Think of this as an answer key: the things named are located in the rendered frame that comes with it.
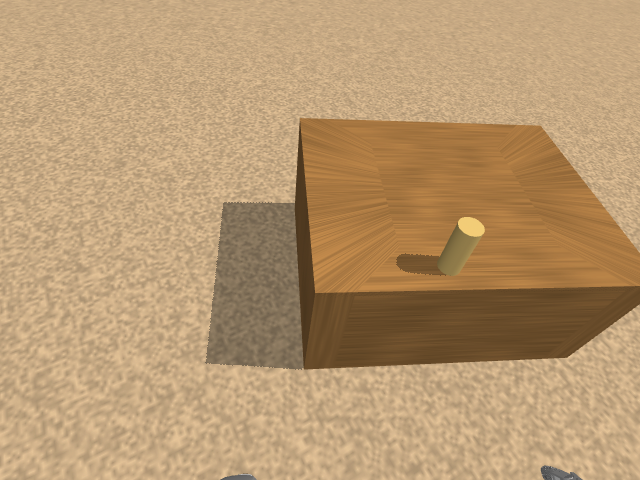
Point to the can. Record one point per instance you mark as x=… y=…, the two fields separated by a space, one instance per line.
x=460 y=245

